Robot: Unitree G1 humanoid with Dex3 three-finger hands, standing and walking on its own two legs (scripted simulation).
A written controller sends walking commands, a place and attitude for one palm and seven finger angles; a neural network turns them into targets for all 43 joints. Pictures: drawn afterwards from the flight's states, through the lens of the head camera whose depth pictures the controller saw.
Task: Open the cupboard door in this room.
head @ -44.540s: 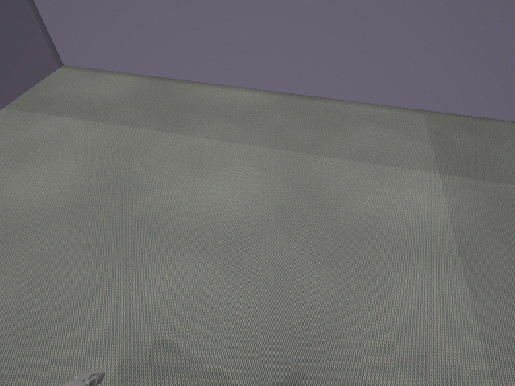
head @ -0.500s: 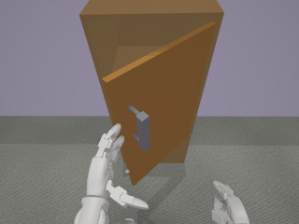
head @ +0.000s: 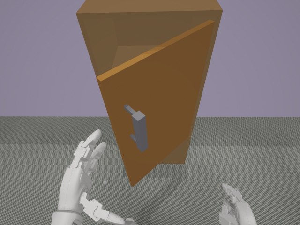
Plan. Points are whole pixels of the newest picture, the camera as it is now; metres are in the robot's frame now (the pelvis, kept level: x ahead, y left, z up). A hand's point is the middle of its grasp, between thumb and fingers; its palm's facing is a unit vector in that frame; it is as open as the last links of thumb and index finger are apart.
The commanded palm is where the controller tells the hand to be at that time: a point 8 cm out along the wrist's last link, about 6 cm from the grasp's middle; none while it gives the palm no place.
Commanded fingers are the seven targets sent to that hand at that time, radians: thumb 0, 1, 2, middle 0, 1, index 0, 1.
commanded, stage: draw the hand back to the body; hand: left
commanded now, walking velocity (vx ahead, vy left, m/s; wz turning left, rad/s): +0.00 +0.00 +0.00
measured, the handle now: (135, 128) +0.35 +0.06 +0.08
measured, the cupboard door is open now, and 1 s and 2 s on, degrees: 44 44 44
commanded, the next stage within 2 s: step back with the hand held close in 1.46 s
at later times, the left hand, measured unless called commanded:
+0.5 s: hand (56, 180) +0.19 +0.19 +0.14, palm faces +0.11 -0.97 -0.21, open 15.6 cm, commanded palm +0.15 +0.25 +0.16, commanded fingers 0.00 -0.08 0.48 -0.17 -0.30 -0.17 -0.30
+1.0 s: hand (2, 150) +0.22 +0.28 +0.20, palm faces +0.34 -0.84 -0.42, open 10.0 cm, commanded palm +0.17 +0.33 +0.22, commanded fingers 0.00 0.80 0.86 -0.20 -0.30 -0.20 -0.30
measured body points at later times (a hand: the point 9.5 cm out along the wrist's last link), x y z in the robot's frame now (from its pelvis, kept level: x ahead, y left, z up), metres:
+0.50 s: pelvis +0.00 +0.02 +0.03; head -0.01 +0.00 +0.48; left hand +0.17 +0.24 +0.15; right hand +0.20 -0.20 -0.04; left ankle +0.04 +0.12 -0.68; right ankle -0.04 -0.08 -0.68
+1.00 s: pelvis +0.02 +0.04 +0.06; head +0.01 +0.02 +0.51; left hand +0.19 +0.32 +0.22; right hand +0.21 -0.18 -0.02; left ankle +0.05 +0.12 -0.68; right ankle -0.04 -0.08 -0.68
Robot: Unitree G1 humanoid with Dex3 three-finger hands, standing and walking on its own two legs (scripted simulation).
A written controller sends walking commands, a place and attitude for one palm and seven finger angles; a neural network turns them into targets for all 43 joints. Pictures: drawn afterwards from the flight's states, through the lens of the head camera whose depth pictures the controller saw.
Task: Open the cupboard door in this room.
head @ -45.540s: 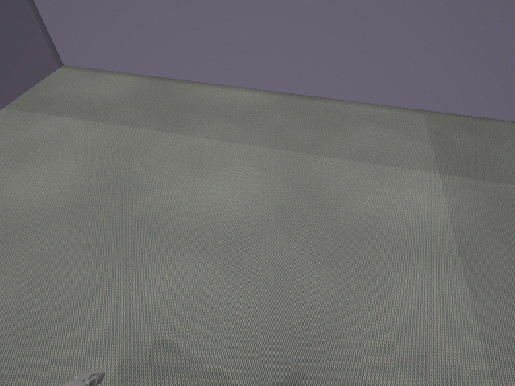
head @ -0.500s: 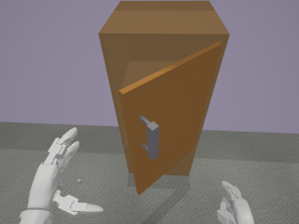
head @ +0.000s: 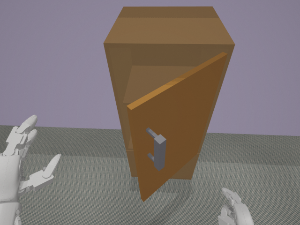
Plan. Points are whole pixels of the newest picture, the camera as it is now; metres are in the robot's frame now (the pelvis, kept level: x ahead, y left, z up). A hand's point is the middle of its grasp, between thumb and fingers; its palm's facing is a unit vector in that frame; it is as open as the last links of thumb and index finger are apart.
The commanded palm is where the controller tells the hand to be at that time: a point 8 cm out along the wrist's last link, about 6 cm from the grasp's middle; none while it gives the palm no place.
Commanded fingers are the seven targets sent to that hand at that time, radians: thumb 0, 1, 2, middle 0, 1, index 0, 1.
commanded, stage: draw the hand back to the body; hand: left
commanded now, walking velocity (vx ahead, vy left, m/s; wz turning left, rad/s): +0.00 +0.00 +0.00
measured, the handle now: (154, 149) +0.32 +0.03 +0.03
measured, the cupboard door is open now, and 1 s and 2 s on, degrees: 44 44 44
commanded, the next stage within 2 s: step back with the hand held close in 0.46 s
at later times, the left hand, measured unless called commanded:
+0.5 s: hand (48, 165) +0.19 +0.23 +0.15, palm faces +0.42 -0.81 -0.42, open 7.5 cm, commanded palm +0.14 +0.27 +0.17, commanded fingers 0.00 0.90 0.90 -0.20 -0.30 -0.20 -0.30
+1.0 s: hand (46, 168) +0.18 +0.23 +0.15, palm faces +0.31 -0.80 -0.51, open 7.4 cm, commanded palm +0.12 +0.28 +0.17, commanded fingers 0.00 0.90 0.90 -0.20 -0.30 -0.20 -0.30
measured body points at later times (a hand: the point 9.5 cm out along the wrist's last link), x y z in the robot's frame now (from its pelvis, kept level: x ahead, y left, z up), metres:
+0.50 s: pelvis +0.00 -0.03 +0.00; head -0.01 -0.05 +0.45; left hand +0.16 +0.27 +0.17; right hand +0.19 -0.25 -0.09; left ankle +0.02 +0.08 -0.74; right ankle -0.06 -0.12 -0.74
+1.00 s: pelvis -0.03 -0.02 +0.00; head -0.01 -0.02 +0.45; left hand +0.16 +0.27 +0.17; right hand +0.15 -0.27 -0.08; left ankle +0.02 +0.08 -0.74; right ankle -0.06 -0.12 -0.74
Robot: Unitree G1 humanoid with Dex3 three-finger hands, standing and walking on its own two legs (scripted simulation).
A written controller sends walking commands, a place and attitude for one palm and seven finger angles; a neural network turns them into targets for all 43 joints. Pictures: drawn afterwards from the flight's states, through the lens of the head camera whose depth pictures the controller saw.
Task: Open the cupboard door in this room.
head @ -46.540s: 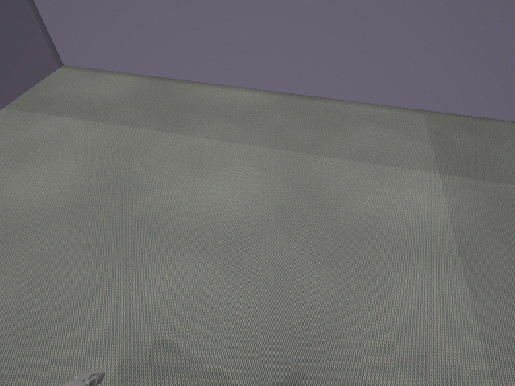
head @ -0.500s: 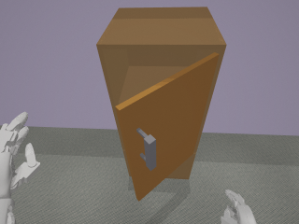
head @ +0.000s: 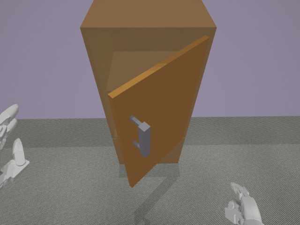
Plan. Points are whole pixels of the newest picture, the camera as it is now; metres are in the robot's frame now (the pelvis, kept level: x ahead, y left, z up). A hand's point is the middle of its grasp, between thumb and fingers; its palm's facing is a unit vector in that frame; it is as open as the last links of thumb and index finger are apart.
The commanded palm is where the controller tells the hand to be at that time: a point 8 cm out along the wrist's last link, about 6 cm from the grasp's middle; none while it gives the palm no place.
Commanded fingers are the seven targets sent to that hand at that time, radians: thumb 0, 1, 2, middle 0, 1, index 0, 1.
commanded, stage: step back with the hand held close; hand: left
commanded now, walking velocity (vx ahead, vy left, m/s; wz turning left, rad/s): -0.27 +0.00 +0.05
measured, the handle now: (139, 136) +0.35 +0.06 +0.03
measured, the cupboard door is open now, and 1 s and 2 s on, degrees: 44 44 44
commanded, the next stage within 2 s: stop stepping back and stand still in 0.78 s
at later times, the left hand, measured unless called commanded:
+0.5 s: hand out of the picture +0.09 +0.30 +0.16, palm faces +0.48 -0.75 -0.46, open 7.4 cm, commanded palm +0.03 +0.34 +0.18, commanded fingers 0.00 0.90 0.90 -0.20 -0.30 -0.20 -0.30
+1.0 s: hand out of the picture +0.01 +0.31 +0.16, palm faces +0.42 -0.83 -0.38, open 7.4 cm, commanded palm -0.04 +0.35 +0.18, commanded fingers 0.00 0.90 0.90 -0.20 -0.30 -0.20 -0.30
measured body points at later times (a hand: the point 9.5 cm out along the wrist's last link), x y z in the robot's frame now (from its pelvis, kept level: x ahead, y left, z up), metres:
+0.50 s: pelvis -0.09 +0.03 -0.01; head -0.07 +0.04 +0.44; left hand +0.05 +0.33 +0.18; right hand +0.09 -0.19 -0.10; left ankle +0.04 +0.10 -0.73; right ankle -0.05 -0.10 -0.74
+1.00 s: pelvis -0.19 +0.06 -0.02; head -0.20 +0.09 +0.43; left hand -0.02 +0.35 +0.18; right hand -0.03 -0.17 -0.09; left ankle -0.13 +0.12 -0.74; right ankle -0.29 -0.08 -0.74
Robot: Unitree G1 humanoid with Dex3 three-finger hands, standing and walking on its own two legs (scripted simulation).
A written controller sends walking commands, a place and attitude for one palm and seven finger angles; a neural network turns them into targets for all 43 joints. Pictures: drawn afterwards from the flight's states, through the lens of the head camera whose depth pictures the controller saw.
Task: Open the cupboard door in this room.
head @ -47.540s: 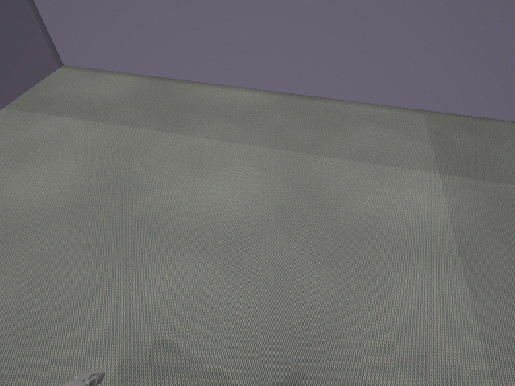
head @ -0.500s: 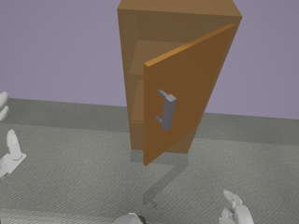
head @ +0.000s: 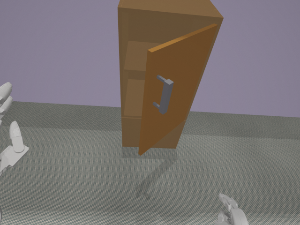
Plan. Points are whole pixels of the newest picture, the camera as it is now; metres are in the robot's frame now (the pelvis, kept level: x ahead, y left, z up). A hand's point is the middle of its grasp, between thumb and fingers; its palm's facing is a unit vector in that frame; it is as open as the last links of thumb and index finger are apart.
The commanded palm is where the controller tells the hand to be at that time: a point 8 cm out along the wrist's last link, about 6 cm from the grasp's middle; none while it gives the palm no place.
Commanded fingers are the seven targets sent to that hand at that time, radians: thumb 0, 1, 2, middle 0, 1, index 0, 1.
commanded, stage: stop stepping back and stand still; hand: left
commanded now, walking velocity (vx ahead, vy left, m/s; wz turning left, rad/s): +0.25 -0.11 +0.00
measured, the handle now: (161, 94) +0.54 +0.02 +0.04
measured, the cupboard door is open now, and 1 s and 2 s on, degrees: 44 44 44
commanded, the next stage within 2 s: let the arm hang, fingers relaxed in 0.78 s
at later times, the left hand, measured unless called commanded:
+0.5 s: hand out of the picture +0.12 +0.29 +0.17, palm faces +0.46 -0.80 -0.38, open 7.4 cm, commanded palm +0.06 +0.32 +0.19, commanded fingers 0.00 0.90 0.90 -0.20 -0.30 -0.20 -0.30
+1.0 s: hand (30, 213) +0.13 +0.28 +0.01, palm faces +0.20 -0.86 -0.47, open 7.4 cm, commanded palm none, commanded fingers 0.00 0.90 0.90 -0.20 -0.30 -0.20 -0.30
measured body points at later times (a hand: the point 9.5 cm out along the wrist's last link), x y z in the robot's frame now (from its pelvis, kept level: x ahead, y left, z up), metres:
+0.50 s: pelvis -0.08 +0.02 +0.02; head -0.11 +0.03 +0.46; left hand +0.09 +0.33 +0.19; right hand +0.02 -0.24 -0.08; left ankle -0.06 +0.15 -0.69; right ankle -0.11 -0.06 -0.72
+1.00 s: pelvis -0.07 +0.03 +0.00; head -0.05 -0.01 +0.45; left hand +0.11 +0.33 +0.04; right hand +0.08 -0.20 -0.13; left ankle -0.09 +0.16 -0.71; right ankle -0.07 -0.04 -0.72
